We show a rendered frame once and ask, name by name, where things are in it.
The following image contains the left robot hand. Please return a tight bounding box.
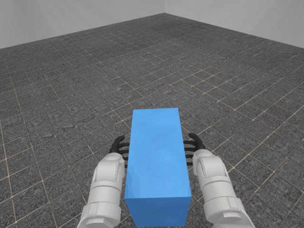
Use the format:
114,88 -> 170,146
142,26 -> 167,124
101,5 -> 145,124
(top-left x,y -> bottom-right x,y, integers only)
109,135 -> 130,168

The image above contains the right robot hand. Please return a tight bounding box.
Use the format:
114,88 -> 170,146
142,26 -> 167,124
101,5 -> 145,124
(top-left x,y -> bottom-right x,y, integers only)
183,133 -> 206,166

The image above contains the carton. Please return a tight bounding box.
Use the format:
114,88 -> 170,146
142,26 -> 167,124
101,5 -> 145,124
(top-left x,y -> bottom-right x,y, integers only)
124,108 -> 191,227

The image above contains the robot left forearm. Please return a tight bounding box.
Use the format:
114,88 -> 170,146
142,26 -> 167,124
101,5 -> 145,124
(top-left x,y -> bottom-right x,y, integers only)
77,152 -> 124,228

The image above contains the robot right forearm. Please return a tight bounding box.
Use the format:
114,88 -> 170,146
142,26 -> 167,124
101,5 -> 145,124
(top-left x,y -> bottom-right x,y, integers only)
192,149 -> 255,228

